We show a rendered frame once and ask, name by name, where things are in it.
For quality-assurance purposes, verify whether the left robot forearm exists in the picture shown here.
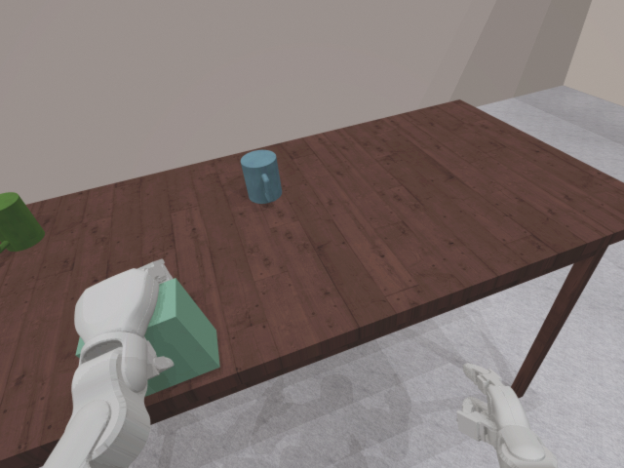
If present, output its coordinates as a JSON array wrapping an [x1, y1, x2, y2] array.
[[42, 331, 150, 468]]

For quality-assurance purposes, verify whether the robot left hand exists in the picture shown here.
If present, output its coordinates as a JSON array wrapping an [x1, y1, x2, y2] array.
[[74, 259, 174, 380]]

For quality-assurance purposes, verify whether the right robot forearm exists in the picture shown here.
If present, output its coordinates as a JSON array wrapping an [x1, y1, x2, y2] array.
[[496, 425, 558, 468]]

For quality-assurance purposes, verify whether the sponge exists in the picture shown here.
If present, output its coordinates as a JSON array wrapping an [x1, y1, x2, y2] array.
[[75, 278, 220, 397]]

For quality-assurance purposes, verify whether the table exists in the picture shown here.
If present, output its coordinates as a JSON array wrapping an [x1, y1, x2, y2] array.
[[0, 99, 624, 468]]

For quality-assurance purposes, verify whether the robot right hand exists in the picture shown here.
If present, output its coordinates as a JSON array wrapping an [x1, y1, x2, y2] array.
[[457, 363, 531, 449]]

